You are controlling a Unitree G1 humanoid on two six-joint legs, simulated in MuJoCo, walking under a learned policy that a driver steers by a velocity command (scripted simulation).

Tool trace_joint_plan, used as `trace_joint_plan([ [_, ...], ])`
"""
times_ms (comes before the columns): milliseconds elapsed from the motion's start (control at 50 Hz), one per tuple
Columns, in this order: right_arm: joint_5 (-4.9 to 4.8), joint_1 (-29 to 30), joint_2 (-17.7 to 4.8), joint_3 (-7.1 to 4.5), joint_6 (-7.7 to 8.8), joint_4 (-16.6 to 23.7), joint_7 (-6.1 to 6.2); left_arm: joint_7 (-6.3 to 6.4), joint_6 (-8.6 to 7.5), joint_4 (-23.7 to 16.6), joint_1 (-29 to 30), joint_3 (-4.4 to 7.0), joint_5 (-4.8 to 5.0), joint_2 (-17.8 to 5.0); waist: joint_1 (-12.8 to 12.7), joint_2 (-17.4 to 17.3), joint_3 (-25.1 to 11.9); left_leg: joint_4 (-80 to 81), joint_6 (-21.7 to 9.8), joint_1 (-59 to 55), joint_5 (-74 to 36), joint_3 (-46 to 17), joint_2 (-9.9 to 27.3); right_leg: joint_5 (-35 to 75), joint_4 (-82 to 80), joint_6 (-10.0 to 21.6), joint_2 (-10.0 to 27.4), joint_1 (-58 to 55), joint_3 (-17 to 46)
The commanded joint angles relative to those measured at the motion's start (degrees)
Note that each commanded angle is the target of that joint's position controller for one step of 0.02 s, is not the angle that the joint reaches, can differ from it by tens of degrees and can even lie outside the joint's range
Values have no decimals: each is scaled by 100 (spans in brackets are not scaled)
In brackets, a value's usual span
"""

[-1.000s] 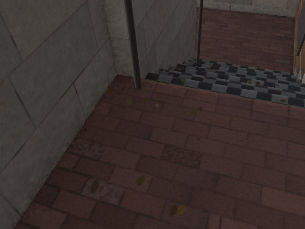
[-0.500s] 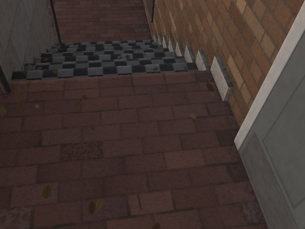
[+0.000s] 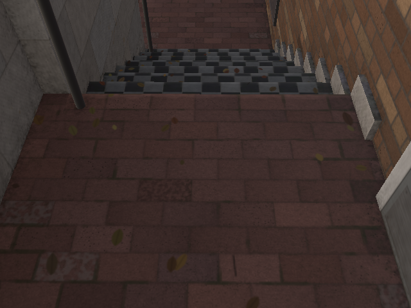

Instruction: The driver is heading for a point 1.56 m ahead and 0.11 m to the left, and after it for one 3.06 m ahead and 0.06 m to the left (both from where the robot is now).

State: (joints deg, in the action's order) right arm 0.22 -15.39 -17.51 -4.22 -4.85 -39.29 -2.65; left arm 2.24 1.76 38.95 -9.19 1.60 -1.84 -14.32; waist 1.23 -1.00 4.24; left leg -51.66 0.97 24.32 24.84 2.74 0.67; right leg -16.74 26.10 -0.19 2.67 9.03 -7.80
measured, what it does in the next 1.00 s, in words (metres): walks ahead: left foot, then right foot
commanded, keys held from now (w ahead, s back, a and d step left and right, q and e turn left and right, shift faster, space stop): q+shift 0.34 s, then e+shift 0.22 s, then w+e+shift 0.44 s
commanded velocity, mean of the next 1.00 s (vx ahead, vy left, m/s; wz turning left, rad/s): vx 0.24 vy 0.00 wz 0.06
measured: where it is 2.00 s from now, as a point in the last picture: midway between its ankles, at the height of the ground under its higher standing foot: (245, 151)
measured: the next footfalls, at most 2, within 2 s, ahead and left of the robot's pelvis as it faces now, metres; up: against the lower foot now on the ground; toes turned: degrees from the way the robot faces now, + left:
left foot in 0.10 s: +0.04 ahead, +0.11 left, +0.00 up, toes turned +8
right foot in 0.72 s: +0.08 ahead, -0.06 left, +0.00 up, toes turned +14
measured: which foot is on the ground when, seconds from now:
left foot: up 0.00-0.08, down 0.10-0.72, up 0.74-1.00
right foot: down 0.00-0.10, up 0.12-0.70, down 0.72-1.00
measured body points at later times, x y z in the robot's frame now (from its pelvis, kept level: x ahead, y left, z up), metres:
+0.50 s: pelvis +0.02 +0.04 +0.01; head +0.04 +0.07 +0.45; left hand +0.04 +0.35 -0.11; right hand +0.23 -0.19 -0.09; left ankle +0.00 +0.10 -0.74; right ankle +0.10 -0.09 -0.68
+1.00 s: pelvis +0.23 +0.02 -0.01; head +0.27 -0.01 +0.44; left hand +0.13 +0.30 -0.11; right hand +0.47 -0.22 -0.09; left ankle +0.37 +0.17 -0.69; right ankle +0.04 -0.07 -0.74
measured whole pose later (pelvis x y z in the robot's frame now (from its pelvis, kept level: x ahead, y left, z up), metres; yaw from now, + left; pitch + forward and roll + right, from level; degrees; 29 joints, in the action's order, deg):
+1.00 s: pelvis +0.23 +0.02 -0.01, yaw -2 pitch +5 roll +2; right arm 2.8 -1.5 -18.8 -0.1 2.1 -36.7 -2.9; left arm -0.6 -2.8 52.5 -33.0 3.2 -0.1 -15.7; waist -5.9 -1.2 -0.7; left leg -45.6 1.9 39.9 10.8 -1.8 0.8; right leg -21.2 11.4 7.4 -4.7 -7.4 16.6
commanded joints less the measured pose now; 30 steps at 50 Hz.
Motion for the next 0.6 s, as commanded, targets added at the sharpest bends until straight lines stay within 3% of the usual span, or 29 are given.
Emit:
trace_joint_plan([
  [20, -15, 337, -339, -72, 65, 686, -57, -40, -96, -270, -98, 313, -4, -1033, -252, 1205, -503, 762, -138, -253, 38, 249, 6, 2745, -249, 875, 1493, -314, 494],
  [60, 2, 217, -374, -102, 84, 692, -36, -67, -147, -232, -2, 331, 83, -1080, -78, 1032, -492, 1508, -259, -706, -388, 407, -106, 2394, 215, 664, 1516, -59, 299],
  [80, 68, -57, -445, -136, 129, 551, 16, -111, -164, -179, -131, 348, 98, -1025, 53, 616, -618, 2108, -350, -1303, -967, 216, -204, 1753, 865, 371, 1303, 314, -28],
  [100, 144, -520, -1036, -289, 209, 451, 111, -165, -157, -243, -320, 329, 83, -901, 232, -767, -701, 2975, -645, -2150, -2161, -1409, 576, 65, 2405, -36, 752, 1397, -390],
  [120, 62, -744, -1894, -463, 302, 596, 135, -123, -66, -727, -8, 172, 2, -459, 210, -1843, -759, 3258, -1590, -2320, -4198, -3922, 2049, -2465, 3325, -367, -294, 2861, 117],
  [140, 1, -1114, -1702, -487, 292, 476, 144, -43, 5, -715, 277, 187, -45, -672, 504, -976, -1077, 3342, -1977, -2460, -3638, -3771, 2002, -2341, 3994, -297, -208, 2862, 987],
  [180, 22, -271, -1228, -334, 199, 558, 218, -70, -34, -593, 289, 197, 41, -751, 109, -587, -384, 3354, -1682, -1908, -2414, -2831, 1283, -1140, 3832, -241, 59, 3035, 1164],
  [200, -28, 139, -1070, -284, 162, 668, 244, -93, -58, -560, 283, 244, 1, -881, -24, -656, -323, 3382, -1457, -1708, -2345, -2577, 951, -759, 3662, -253, 91, 2856, 1125],
  [220, -7, 298, -933, -234, 149, 733, 259, -125, -56, -400, 46, 259, -48, -915, -72, -683, -524, 3308, -1362, -1620, -2831, -2304, 739, -532, 3675, -283, 4, 2573, 1050],
  [240, -21, 261, -914, -222, 159, 725, 246, -154, -28, -332, -45, 249, -45, -907, -82, -564, -678, 3241, -1320, -1583, -3032, -2225, 668, -464, 3705, -305, -83, 2432, 1025],
  [280, -5, 73, -1091, -286, 166, 651, 207, -223, -23, -310, -28, 219, -25, -821, 4, -314, -742, 3247, -1322, -1669, -2893, -2355, 617, -358, 3358, -314, -174, 2441, 1072],
  [340, 3, -80, -1223, -340, 143, 568, 231, -156, -7, -385, 258, 178, 21, -817, 118, -390, -585, 3310, -1354, -1765, -2058, -2871, 610, -184, 2995, -326, -268, 2662, 1246],
  [380, 6, -117, -1091, -272, 160, 500, 277, -106, 14, -248, 48, 178, 71, -884, 85, -475, -670, 3319, -1377, -1882, -2232, -2773, 717, -112, 2981, -305, -212, 2628, 1191],
  [400, 64, -117, -1028, -228, 176, 465, 287, -74, 13, -195, -9, 191, 114, -940, 88, -580, -656, 3309, -1361, -1817, -2494, -2699, 718, -133, 2993, -306, -171, 2503, 1143],
  [440, 101, -264, -837, -113, 217, 280, 328, -10, -7, -194, -37, 143, 93, -879, 109, -523, -701, 3330, -1471, -1831, -3097, -2627, 843, -274, 3007, -286, -129, 2300, 1096],
  [500, 164, -80, -469, 121, 282, 75, 383, -64, -6, -22, -130, 34, 118, -709, 39, -379, -636, 3430, -1315, -1576, -3039, -2215, 802, -276, 2204, -160, -44, 1502, 1052],
  [560, 246, 80, -717, 134, 302, -66, 395, -106, 25, 133, -138, 51, 233, -871, 60, -521, -411, 3294, -1196, -1316, -2956, -1932, 788, -424, 1590, -4, -340, 808, 963],
  [580, 238, -184, -1004, 28, 282, -159, 370, -136, 4, 144, -248, 70, 195, -986, 143, -563, -567, 3413, -1266, -1506, -1638, -2096, 873, -629, 1627, 97, -476, 851, 797],
  [600, 232, -245, -1094, -17, 272, -204, 359, -214, -4, 143, -189, 88, 180, -1046, 194, -504, -376, 3676, -1346, -1466, 392, -2414, 1011, -741, 1526, 215, -437, 989, 785],
])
